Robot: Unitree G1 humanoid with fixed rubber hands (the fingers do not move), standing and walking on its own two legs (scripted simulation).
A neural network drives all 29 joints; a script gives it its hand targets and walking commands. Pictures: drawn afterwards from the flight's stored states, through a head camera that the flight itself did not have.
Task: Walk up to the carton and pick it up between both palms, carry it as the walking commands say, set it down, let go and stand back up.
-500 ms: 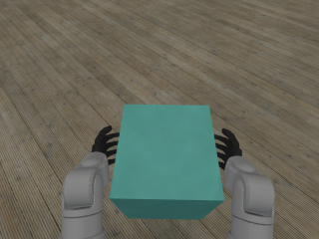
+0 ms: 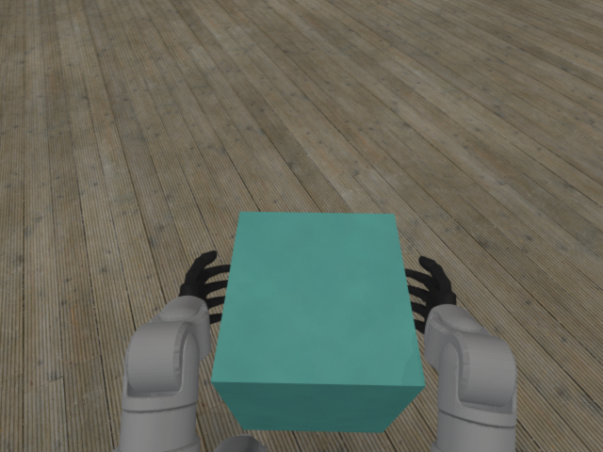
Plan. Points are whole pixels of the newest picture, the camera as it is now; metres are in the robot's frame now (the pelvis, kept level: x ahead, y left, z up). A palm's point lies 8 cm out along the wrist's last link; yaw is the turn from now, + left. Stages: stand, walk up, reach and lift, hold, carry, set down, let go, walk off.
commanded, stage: carry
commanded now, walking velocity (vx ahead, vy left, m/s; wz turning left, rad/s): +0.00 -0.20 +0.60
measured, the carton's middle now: (314, 327) +0.28 -0.02 -0.01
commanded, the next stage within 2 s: none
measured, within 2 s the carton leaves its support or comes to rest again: neither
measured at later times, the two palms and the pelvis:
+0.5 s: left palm (189, 379) +0.19 +0.12 +0.08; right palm (436, 290) +0.28 -0.16 +0.09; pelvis -0.03 -0.11 +0.00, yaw +17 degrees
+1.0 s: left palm (243, 412) +0.15 +0.06 +0.09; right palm (487, 297) +0.27 -0.22 +0.09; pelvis -0.04 -0.18 +0.00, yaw +20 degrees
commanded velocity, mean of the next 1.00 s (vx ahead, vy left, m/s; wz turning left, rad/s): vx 0.00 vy -0.07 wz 0.22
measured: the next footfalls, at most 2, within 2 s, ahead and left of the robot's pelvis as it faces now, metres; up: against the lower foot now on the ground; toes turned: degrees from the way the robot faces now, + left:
left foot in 0.20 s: +0.00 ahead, +0.06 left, +0.00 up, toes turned +18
right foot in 0.54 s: +0.08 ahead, -0.24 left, +0.00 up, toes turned +10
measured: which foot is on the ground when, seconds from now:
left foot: up 0.00-0.18, down 0.20-0.54, up 0.56-0.78, down 0.80-1.00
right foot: down 0.00-0.20, up 0.22-0.52, down 0.54-1.00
